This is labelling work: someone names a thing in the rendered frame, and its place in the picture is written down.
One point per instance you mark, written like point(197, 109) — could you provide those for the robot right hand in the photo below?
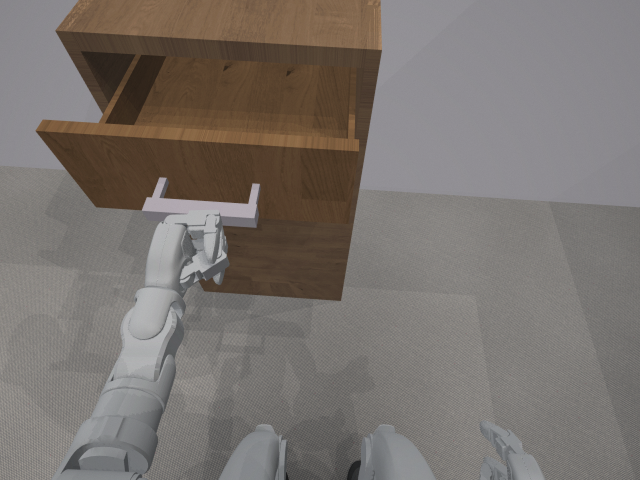
point(520, 465)

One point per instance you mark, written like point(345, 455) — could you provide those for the left robot forearm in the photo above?
point(121, 432)

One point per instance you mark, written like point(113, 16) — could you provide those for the left robot thigh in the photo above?
point(259, 456)

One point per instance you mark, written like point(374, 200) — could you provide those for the drawer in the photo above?
point(213, 127)

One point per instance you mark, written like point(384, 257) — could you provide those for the right robot thigh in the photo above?
point(391, 456)

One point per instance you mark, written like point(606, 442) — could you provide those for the robot left hand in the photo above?
point(171, 248)

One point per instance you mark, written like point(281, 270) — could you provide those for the cabinet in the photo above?
point(283, 258)

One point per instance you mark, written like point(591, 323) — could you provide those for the handle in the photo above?
point(157, 208)

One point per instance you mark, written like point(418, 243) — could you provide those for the robot thigh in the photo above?
point(391, 456)
point(259, 456)

